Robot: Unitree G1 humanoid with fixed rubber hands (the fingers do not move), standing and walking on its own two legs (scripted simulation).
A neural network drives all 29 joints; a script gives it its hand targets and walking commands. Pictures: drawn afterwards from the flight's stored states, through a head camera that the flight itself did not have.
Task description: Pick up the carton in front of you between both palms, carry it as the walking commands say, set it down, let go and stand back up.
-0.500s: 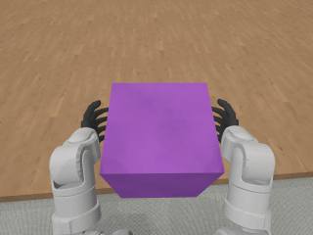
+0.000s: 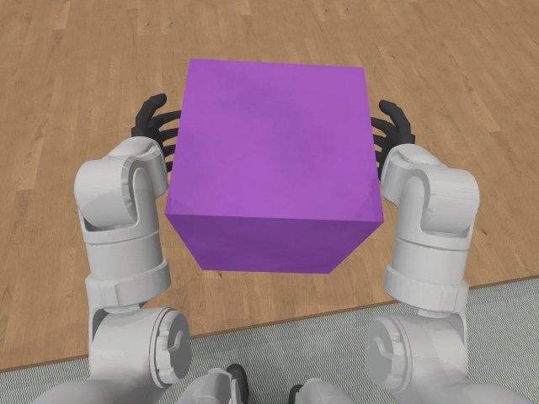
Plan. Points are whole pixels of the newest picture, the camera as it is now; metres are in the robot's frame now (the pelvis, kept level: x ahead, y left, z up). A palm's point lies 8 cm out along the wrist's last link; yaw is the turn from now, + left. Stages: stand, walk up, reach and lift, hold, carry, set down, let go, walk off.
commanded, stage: carry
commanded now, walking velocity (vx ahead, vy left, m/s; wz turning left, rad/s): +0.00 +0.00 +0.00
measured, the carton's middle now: (270, 184) +0.40 -0.01 +0.05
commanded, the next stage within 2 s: none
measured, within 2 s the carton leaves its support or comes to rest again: neither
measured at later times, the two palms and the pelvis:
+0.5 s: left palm (172, 108) +0.46 +0.12 +0.14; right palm (403, 107) +0.46 -0.18 +0.13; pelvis +0.11 -0.03 +0.02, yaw +1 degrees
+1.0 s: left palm (169, 57) +0.51 +0.12 +0.17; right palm (402, 55) +0.52 -0.18 +0.17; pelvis +0.17 -0.04 +0.00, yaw +2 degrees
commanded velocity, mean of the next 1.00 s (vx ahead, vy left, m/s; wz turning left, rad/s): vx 0.20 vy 0.00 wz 0.00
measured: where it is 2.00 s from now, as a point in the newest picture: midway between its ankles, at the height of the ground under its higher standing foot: (285, 213)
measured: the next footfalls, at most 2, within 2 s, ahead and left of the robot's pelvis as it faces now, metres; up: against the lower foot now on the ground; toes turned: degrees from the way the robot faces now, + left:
right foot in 0.56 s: +0.19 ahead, -0.14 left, +0.00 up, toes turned -3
left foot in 1.48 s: +0.63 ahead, -0.01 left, +0.09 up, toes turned +5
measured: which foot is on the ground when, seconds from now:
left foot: down 0.00-1.00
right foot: down 0.00-0.38, up 0.40-0.54, down 0.56-1.00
